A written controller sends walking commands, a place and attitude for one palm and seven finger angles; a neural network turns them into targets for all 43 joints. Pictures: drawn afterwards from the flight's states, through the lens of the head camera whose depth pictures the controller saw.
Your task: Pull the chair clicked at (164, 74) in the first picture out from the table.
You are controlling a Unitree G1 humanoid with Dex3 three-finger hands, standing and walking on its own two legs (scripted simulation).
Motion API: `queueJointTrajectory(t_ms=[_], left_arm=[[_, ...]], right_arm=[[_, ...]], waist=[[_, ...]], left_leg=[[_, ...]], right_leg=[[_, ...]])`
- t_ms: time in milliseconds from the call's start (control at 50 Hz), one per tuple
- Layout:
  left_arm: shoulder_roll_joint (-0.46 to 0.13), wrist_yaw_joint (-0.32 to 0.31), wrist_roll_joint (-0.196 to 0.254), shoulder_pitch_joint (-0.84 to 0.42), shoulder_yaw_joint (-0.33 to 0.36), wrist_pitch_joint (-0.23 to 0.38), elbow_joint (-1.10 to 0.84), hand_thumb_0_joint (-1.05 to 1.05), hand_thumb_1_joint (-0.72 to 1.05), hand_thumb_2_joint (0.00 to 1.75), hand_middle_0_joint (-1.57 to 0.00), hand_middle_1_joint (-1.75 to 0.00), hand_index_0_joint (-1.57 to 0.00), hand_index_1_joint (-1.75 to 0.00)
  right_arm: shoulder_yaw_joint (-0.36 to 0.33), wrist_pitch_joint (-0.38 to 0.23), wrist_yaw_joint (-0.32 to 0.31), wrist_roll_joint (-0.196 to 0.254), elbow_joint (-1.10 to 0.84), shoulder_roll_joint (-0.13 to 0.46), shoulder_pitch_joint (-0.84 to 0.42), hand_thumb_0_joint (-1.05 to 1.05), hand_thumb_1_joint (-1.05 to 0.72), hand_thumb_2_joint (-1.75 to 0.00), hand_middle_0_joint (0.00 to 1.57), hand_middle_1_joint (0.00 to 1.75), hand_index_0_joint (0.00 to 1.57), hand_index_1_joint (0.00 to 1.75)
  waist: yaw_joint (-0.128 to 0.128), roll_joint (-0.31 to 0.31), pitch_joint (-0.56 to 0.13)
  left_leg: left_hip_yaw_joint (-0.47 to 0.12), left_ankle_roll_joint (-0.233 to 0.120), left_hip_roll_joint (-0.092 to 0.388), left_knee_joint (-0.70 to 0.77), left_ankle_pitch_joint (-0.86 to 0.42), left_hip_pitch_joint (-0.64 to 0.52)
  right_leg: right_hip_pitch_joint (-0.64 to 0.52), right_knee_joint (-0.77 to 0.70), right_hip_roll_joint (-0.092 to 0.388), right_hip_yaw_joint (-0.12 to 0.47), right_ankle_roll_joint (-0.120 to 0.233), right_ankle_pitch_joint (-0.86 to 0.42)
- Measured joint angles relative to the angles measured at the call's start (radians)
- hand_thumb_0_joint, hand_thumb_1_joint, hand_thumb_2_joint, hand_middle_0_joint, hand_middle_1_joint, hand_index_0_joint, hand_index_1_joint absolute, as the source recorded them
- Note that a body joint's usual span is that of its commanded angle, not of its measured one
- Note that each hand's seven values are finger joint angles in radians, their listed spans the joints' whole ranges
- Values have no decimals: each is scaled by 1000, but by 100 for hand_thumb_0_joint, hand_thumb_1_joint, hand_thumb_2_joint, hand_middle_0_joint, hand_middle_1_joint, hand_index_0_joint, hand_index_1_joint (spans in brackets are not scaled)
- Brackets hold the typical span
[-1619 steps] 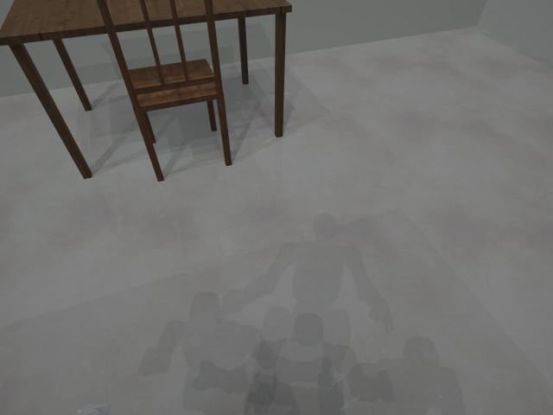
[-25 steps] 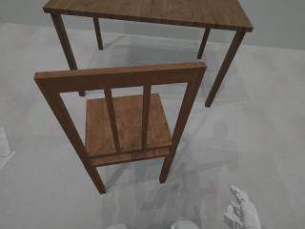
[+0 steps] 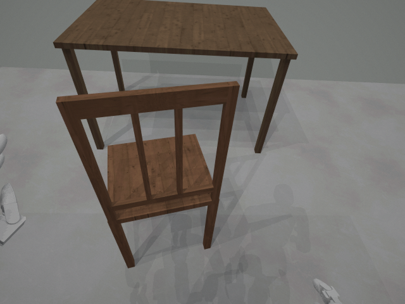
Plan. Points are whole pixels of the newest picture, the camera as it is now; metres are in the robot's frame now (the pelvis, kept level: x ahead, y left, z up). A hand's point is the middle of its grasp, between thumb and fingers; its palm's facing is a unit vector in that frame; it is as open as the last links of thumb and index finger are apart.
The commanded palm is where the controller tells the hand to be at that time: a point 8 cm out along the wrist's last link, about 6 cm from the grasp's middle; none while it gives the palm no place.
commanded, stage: stop stepping back and stand still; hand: left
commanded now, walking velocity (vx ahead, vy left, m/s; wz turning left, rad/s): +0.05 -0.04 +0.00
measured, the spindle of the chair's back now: (142, 162) +0.50 +0.18 -0.05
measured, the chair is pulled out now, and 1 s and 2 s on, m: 0.59 0.59 0.59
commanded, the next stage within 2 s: let the arm hang, fingers relaxed in 0.30 s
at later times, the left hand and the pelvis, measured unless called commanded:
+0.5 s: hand (57, 259) +0.19 +0.25 +0.05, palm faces +0.27 -0.85 -0.44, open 7.4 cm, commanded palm none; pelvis -0.02 -0.01 +0.00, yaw +2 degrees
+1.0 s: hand out of the picture -0.11 +0.15 -0.16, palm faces +0.09 -0.97 -0.22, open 7.3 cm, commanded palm none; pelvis -0.01 -0.03 +0.00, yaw +4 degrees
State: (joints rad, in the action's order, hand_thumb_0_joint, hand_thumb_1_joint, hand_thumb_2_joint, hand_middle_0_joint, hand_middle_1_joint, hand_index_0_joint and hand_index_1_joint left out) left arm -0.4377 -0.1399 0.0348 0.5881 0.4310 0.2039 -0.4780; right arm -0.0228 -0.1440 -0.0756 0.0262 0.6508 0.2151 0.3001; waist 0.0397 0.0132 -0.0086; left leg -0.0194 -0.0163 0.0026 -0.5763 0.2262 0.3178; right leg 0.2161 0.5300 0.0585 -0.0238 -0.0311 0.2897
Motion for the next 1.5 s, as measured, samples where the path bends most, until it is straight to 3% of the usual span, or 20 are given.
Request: queueJointTrajectory(t_ms=[140,400,440,540,600,660,740,840,1020,1280,1500], left_arm=[[14,-7,-11,-12,-10,25,21,1,89,90,-21,-30,-21,-30],[51,-11,-13,-47,-49,5,43,1,88,90,-21,-30,-21,-30],[42,36,-46,-122,-99,-8,171,1,89,90,-21,-30,-20,-30],[142,120,-69,-315,-287,-210,757,0,90,90,-19,-30,-19,-30],[206,137,-69,-332,-375,-273,1040,0,91,90,-19,-30,-19,-30],[266,149,-63,-300,-441,-293,1239,1,91,90,-19,-30,-19,-30],[243,127,-53,-254,-412,-269,1371,-2,101,90,-20,-30,-20,-30],[220,131,-49,-178,-421,-252,1481,-1,98,90,-20,-30,-20,-30],[254,122,-46,-127,-436,-245,1574,0,92,90,-20,-30,-19,-30],[338,118,-46,-240,-445,-221,1532,0,91,90,-20,-30,-20,-30],[312,116,-45,-258,-427,-224,1522,1,92,90,-20,-30,-20,-30]], right_arm=[[11,-24,11,-2,6,-12,-5,1,-90,-90,20,30,20,30],[29,-20,6,-14,1,-25,-64,1,-90,-90,20,30,20,30],[15,-18,42,-25,34,0,-75,1,-90,-90,20,30,20,30],[10,109,77,-52,136,39,-116,1,-90,-90,20,30,20,30],[18,144,83,-58,163,20,-96,1,-91,-90,20,30,20,30],[29,154,83,-59,204,-7,-52,1,-91,-90,20,30,20,30],[31,162,72,-56,274,-45,26,0,-91,-90,20,30,20,30],[19,171,59,-48,339,-59,86,1,-91,-90,20,30,20,30],[11,166,53,-44,387,-73,99,0,-91,-90,20,30,20,30],[13,155,46,-48,399,-107,62,1,-92,-90,20,30,20,30],[6,149,41,-48,395,-105,72,0,-91,-90,20,30,19,30]], waist=[[-15,-29,0],[-41,-47,11],[-47,-61,-11],[-39,-86,-32],[-16,-52,-4],[-7,-6,27],[-33,25,55],[-51,0,73],[-47,-43,60],[-42,-41,26],[-34,-38,46]], left_leg=[[-19,6,17,16,-14,4],[-28,19,30,44,-46,-14],[-38,22,19,19,-46,25],[-52,16,-11,-45,-24,75],[-52,17,-18,-69,-8,74],[-52,22,-14,-64,-4,62],[-73,32,0,-22,-24,50],[-85,37,6,21,-44,32],[-82,35,5,26,-39,17],[-83,48,11,34,-37,0],[-91,59,23,41,-36,-2]], right_leg=[[-18,-58,-22,-12,-9,-56],[-32,-79,-38,-14,-5,-77],[8,-38,-28,-26,-1,-60],[65,63,2,-41,-8,-6],[69,103,10,-40,-4,20],[58,99,5,-40,-1,24],[33,38,-12,-61,10,-4],[8,-16,-20,-74,17,-28],[3,1,-17,-71,23,-12],[-1,18,-22,-70,32,2],[-4,9,-35,-78,42,3]])
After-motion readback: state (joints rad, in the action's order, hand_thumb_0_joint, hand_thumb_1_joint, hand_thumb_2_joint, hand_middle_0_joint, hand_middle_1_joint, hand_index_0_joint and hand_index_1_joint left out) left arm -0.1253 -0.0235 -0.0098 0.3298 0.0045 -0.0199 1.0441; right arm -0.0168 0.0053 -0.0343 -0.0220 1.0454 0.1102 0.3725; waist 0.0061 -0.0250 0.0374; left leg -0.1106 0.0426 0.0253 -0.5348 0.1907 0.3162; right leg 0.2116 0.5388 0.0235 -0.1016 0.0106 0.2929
